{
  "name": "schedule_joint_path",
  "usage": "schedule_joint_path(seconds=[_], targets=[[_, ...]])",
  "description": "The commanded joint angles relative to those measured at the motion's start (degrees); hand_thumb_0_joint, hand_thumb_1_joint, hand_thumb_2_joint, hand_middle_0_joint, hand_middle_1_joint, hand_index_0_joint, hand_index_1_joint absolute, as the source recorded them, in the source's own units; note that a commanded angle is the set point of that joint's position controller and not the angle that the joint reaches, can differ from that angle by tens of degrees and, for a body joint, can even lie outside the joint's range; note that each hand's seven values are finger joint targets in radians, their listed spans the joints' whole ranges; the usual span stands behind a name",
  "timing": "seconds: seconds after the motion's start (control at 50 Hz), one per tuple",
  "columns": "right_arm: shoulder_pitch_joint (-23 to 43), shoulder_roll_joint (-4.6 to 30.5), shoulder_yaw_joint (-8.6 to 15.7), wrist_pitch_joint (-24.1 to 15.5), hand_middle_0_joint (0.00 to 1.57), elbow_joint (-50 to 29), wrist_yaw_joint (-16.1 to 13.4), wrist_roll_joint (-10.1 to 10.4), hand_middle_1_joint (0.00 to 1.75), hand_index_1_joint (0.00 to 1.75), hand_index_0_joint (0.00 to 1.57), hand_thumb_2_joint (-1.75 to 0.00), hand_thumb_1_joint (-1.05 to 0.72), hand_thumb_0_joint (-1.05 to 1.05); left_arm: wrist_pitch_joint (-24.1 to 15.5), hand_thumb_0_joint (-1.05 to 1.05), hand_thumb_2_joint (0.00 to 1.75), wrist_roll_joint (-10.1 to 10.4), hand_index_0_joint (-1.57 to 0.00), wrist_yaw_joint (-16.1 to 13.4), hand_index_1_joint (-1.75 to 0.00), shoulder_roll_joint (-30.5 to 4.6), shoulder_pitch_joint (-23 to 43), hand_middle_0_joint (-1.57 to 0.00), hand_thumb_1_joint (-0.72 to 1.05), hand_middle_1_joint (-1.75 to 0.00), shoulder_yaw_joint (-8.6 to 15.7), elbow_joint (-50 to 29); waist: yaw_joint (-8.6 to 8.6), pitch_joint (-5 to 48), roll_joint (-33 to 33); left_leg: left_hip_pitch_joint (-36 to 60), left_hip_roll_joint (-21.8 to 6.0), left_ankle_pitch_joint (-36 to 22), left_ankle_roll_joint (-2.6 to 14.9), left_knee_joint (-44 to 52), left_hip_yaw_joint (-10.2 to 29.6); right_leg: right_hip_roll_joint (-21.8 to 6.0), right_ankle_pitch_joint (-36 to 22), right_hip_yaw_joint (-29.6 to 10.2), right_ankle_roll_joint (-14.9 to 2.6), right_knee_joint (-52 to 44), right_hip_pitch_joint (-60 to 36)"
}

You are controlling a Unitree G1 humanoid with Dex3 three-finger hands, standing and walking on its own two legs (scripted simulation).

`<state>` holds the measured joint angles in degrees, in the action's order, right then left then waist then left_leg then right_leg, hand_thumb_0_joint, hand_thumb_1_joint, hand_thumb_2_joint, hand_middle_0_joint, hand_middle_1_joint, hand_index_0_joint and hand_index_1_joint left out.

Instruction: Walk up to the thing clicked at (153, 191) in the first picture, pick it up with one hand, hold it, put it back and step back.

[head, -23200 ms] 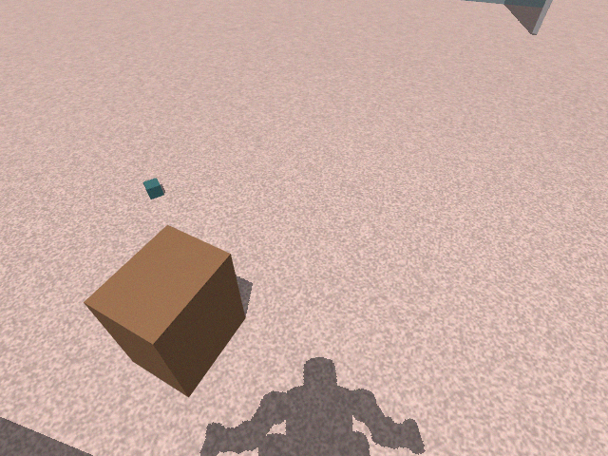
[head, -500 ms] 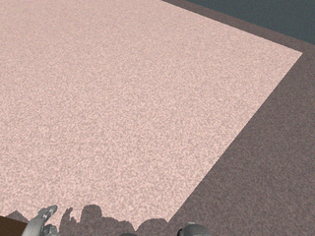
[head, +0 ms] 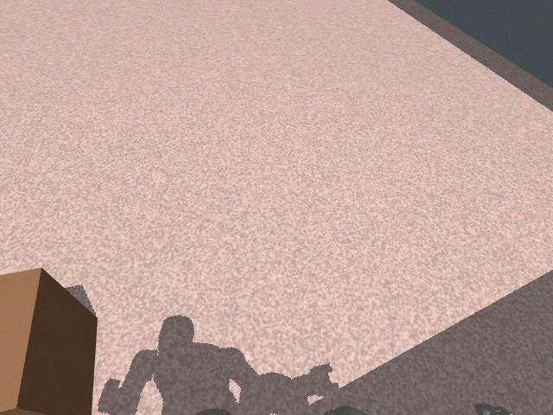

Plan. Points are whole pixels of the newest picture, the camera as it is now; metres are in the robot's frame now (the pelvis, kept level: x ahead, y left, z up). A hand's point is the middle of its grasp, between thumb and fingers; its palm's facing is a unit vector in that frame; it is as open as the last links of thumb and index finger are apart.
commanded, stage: walk up
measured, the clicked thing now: out of the picture +0.59 +1.49 -0.71
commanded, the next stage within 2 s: stand in 1.42 s
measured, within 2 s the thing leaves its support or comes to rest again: neither
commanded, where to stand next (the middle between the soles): +0.08 +0.00 m, yaw +11 degrees
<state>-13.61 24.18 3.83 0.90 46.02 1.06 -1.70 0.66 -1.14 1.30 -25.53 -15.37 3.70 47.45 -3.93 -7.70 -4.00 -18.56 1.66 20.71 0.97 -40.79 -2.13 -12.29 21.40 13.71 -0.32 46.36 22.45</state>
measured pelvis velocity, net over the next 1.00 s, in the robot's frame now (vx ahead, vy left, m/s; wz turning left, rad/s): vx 0.00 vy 0.01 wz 0.22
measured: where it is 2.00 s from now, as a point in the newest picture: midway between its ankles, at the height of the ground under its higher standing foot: outside the picture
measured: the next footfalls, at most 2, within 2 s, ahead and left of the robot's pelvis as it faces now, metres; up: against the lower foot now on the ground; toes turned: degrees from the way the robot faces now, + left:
right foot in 0.26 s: +0.07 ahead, -0.11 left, +0.00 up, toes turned +10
left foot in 0.54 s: +0.04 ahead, +0.15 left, +0.00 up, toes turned +10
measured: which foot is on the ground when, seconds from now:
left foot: down 0.00-0.30, up 0.32-0.52, down 0.54-1.00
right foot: up 0.00-0.24, down 0.26-1.00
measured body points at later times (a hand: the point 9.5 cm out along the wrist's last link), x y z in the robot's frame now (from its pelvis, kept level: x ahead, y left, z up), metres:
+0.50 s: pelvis -0.01 +0.01 +0.01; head +0.02 -0.01 +0.46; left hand +0.01 +0.34 -0.09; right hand +0.15 -0.29 -0.11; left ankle +0.00 +0.15 -0.69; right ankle +0.03 -0.14 -0.71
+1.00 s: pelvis +0.00 +0.01 +0.02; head +0.01 +0.03 +0.47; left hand -0.01 +0.32 -0.11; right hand +0.16 -0.27 -0.09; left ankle +0.00 +0.15 -0.71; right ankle +0.03 -0.12 -0.71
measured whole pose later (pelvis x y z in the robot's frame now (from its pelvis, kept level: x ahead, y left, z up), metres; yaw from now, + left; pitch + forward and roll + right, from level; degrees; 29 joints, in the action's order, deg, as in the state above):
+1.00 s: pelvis +0.00 +0.01 +0.02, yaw +13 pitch -2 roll -1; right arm -8.1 21.4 0.3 -2.2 59.3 -0.1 -0.5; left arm -0.1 -0.4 1.4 -20.9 -10.3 0.4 59.6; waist -1.3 -3.5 -0.4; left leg -15.1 -0.2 15.0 -0.8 -32.1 3.5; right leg -2.1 16.7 2.5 1.3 30.4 11.6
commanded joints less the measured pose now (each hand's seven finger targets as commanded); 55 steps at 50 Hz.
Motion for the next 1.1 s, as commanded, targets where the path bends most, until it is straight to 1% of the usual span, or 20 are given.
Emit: schedule_joint_path(seconds=[0.0, 0.04, 0.08, 0.16, 0.22, 0.24, 0.26, 0.28, 0.3, 0.36, 0.42, 0.5, 0.52, 0.56, 0.58, 0.66, 0.74, 0.78, 0.94, 1.08], targets=[[-3.9, 20.6, 5.5, -2.0, 0.2, -4.1, -1.9, 0.6, 0.3, 0.3, 0.2, -0.9, -0.9, 0.0, -0.8, 0.0, 0.9, 0.4, -0.2, -1.8, -0.3, -12.1, 3.2, -0.2, 0.9, -0.3, 3.2, -4.7, 5.45, 6.6, 15.1, 3.1, -21.8, -10.8, 17.06, 19.9, 37.7, 6.0, 16.3, -13.1, 1.21, 13.9, 9.6], [-1.1, 15.6, 3.8, -2.1, 0.2, -4.3, -2.7, 0.9, 0.3, 0.3, 0.2, -0.9, -0.9, 0.0, -0.8, 0.0, 0.9, 0.9, -0.2, -1.6, -0.3, -11.2, 2.5, -0.2, 0.9, -0.3, 3.2, -3.9, 3.65, 6.0, 10.6, 6.4, -15.0, -28.2, 13.03, 13.6, 22.9, 5.7, 12.0, -13.8, 0.33, 13.3, 9.7], [-0.9, 13.8, 3.0, -2.7, 0.2, -4.3, -3.1, 1.3, 0.3, 0.3, 0.2, -0.9, -0.9, 0.0, -0.9, 0.0, 0.9, 1.4, -0.2, -1.8, -0.3, -9.6, -1.3, -0.2, 0.9, -0.3, 2.9, -2.3, 2.51, 8.0, 12.3, 8.2, -12.3, -40.3, 11.08, 9.9, 17.4, 6.4, 6.0, -12.8, -0.37, 11.4, 8.1], [-1.0, 13.3, 2.7, -2.6, 0.2, -4.3, -2.9, 0.9, 0.3, 0.3, 0.2, -0.9, -0.9, 0.0, -1.9, 0.0, 0.9, 1.1, -0.2, -2.0, -0.3, -7.9, 0.5, -0.2, 0.9, -0.3, 2.3, -2.2, 3.81, 10.1, 13.6, 5.8, -12.1, -40.9, 12.02, 8.1, 19.2, 8.2, 6.9, -12.0, -0.67, 1.5, 0.3], [1.7, 12.6, 2.2, -1.7, 0.2, -4.7, -2.5, 1.7, 0.3, 0.3, 0.2, -0.9, -0.9, 0.0, -3.2, 0.0, 0.9, 0.7, -0.2, -2.3, -0.3, -7.5, -2.3, -0.2, 0.9, -0.3, 2.3, -0.5, 1.18, 12.0, 10.2, 1.8, -8.2, -33.0, 8.76, 0.9, 15.4, 10.9, -6.5, -10.2, -2.1, -17.2, -11.3], [2.3, 10.5, 1.5, -1.6, 0.2, -5.3, -2.4, 2.2, 0.3, 0.3, 0.2, -0.9, -0.9, 0.0, -3.8, 0.0, 0.9, 0.0, -0.2, -2.6, -0.3, -10.6, -3.6, -0.2, 0.9, -0.3, 3.0, -0.1, 0.27, 13.4, 5.9, -2.7, -5.8, -27.7, 5.89, -3.5, 14.0, 7.1, -12.6, -15.3, -3.94, -18.4, -16.9], [2.5, 7.5, 0.6, -1.6, 0.2, -6.0, -2.2, 2.7, 0.3, 0.3, 0.2, -0.9, -0.9, 0.0, -4.4, 0.0, 0.9, -0.9, -0.2, -3.0, -0.3, -14.1, -4.0, -0.2, 0.9, -0.3, 3.6, -0.3, -0.09, 13.3, -3.2, -11.5, -0.6, -17.2, 2.47, -11.0, 10.7, -3.6, -17.9, -28.6, -7.14, -21.7, -21.7], [2.6, 8.3, 0.9, -1.1, 0.2, -5.5, -2.8, 2.0, 0.3, 0.3, 0.2, -0.9, -0.9, 0.0, -4.1, 0.0, 0.9, -0.6, -0.2, -2.8, -0.3, -16.6, -1.2, -0.2, 0.9, -0.3, 4.2, -0.8, 0.1, 11.0, -7.6, -13.8, 2.1, 12.5, 1.3, -14.9, 7.4, -14.3, -18.1, -38.2, -14.31, -25.2, -16.6], [1.9, 11.1, 1.9, -0.9, 0.2, -4.5, -3.1, 1.3, 0.3, 0.3, 0.2, -0.9, -0.9, 0.0, -4.1, 0.0, 0.9, -0.7, -0.2, -2.6, -0.3, -18.7, 2.8, -0.2, 0.9, -0.3, 4.5, -2.2, 1.02, 8.2, -9.9, -12.8, -1.3, 15.3, 0.75, -20.4, 9.3, -18.6, -17.9, -43.3, -18.81, -25.4, -11.5], [1.5, 11.1, 2.4, -1.5, 0.2, -1.5, -1.7, 1.5, 0.3, 0.3, 0.2, -0.9, -0.9, 0.0, -4.2, 0.0, 0.9, -0.6, -0.2, -2.5, -0.3, -12.6, 4.4, -0.2, 0.9, -0.3, 2.6, -2.3, 2.99, 4.1, -4.8, -10.1, -1.0, 10.3, 0.58, -14.0, 6.6, -6.2, -20.2, -23.4, -11.82, -21.9, -9.9], [0.7, 9.1, 1.8, -1.7, 0.2, -0.3, -0.5, 1.4, 0.3, 0.3, 0.2, -0.9, -0.9, 0.0, -4.0, 0.0, 0.9, -1.2, -0.2, -1.9, -0.3, -12.9, 4.2, -0.2, 0.9, -0.3, 2.7, -1.7, 2.04, 5.3, -8.5, -4.2, -0.7, 4.0, 0.06, -5.4, 2.2, -1.9, -9.9, -19.3, -9.07, -22.1, -7.3], [-4.5, 9.2, 2.3, -3.1, 0.2, 4.1, -1.0, 1.0, 0.3, 0.3, 0.2, -0.9, -0.9, 0.0, -1.8, 0.0, 0.9, -0.2, -0.2, -0.9, -0.3, -10.3, 7.3, -0.2, 0.9, -0.3, 1.8, -2.5, 5.14, 8.5, -4.8, 9.9, 1.2, -4.9, -0.74, 11.4, -0.8, 0.5, 2.0, -13.9, -6.75, -12.7, -0.7], [-3.8, 10.1, 2.5, -3.6, 0.2, 4.2, -1.5, 0.4, 0.3, 0.3, 0.2, -0.9, -0.9, 0.0, -1.3, 0.0, 0.9, 0.1, -0.2, -0.9, -0.3, -7.4, 5.7, -0.2, 0.9, -0.3, 0.8, -2.0, 5.06, 9.3, -0.1, 12.8, -1.4, -4.5, 0.32, 14.9, 6.0, 2.3, 3.7, -12.4, -4.73, -7.3, 2.6], [0.9, 17.0, 2.9, -4.5, 0.2, 1.6, -2.2, 0.0, 0.3, 0.3, 0.2, -0.9, -0.9, 0.0, -0.2, 0.0, 0.9, 1.0, -0.2, -1.2, -0.3, -6.2, 3.6, -0.2, 0.9, -0.3, 0.4, -1.1, 3.67, 8.2, 9.7, 4.6, -20.1, 7.8, 10.66, 23.1, 34.8, 8.2, 13.0, -14.7, -0.51, 3.0, 6.0], [3.4, 18.3, 3.2, -4.3, 0.2, 2.2, -2.2, 0.5, 0.3, 0.3, 0.2, -0.9, -0.9, 0.0, -0.3, 0.0, 0.9, 0.9, -0.2, -1.5, -0.3, -10.1, 5.2, -0.2, 0.9, -0.3, 1.5, 0.5, 3.94, 5.1, 8.7, -4.2, -20.2, 11.2, 13.22, 23.9, 35.5, 6.7, 13.8, -15.9, -0.77, 4.7, 0.5], [6.3, 13.4, 1.1, -4.9, 0.2, 3.2, -2.4, 0.6, 0.3, 0.3, 0.2, -0.9, -0.9, 0.0, -0.9, 0.0, 0.9, 1.4, -0.2, -1.3, -0.3, -8.5, 0.7, -0.2, 0.9, -0.3, 1.5, 4.0, 1.75, 6.2, 12.8, -0.4, -13.3, -7.2, 7.94, 16.9, 20.2, 7.4, 4.1, -14.7, -1.57, -4.5, -3.1], [6.0, 11.1, 0.3, -3.8, 0.2, 4.6, -2.3, 1.4, 0.3, 0.3, 0.2, -0.9, -0.9, 0.0, -1.4, 0.0, 0.9, -0.1, -0.2, -1.4, -0.3, -9.3, 1.9, -0.2, 0.9, -0.3, 1.4, 5.9, 1.89, 7.6, 10.2, -5.1, -9.6, -4.1, 3.74, 13.6, 15.2, 7.7, -5.5, -16.2, -2.62, -18.4, -14.2], [6.0, 9.7, 0.0, -3.6, 0.2, 5.8, -2.2, 1.7, 0.3, 0.3, 0.2, -0.9, -0.9, 0.0, -1.5, 0.0, 0.9, 0.0, -0.2, -0.8, -0.3, -10.9, 6.6, -0.2, 0.9, -0.3, 1.0, 5.1, 3.8, 5.3, 4.3, -1.8, -4.6, 5.8, 1.31, 13.7, 10.6, 4.0, 4.7, -22.3, -4.61, -23.1, -7.1], [7.2, 9.5, -0.9, -4.6, 0.2, 9.9, -2.2, 1.7, 0.3, 0.3, 0.2, -0.9, -0.9, 0.0, -2.4, 0.0, 0.9, 0.9, -0.2, -0.7, -0.3, -9.0, 8.3, -0.2, 0.9, -0.3, -0.2, 8.3, 3.71, 9.8, 2.9, 6.5, -5.9, -16.2, 1.48, 12.7, 9.3, 3.6, -14.2, -18.5, -3.29, -23.5, -11.3], [8.7, 9.9, -0.9, -4.4, 0.2, 12.1, -2.5, 1.7, 0.3, 0.3, 0.2, -0.9, -0.9, 0.0, -1.7, 0.0, 0.9, 1.2, -0.2, -0.9, -0.3, -8.0, 10.5, -0.2, 0.9, -0.3, -0.2, 10.1, 3.57, 10.6, 3.6, 7.5, -7.4, -22.2, 1.52, 15.7, 10.1, 4.5, -15.9, -15.6, -2.35, -23.5, -14.4]])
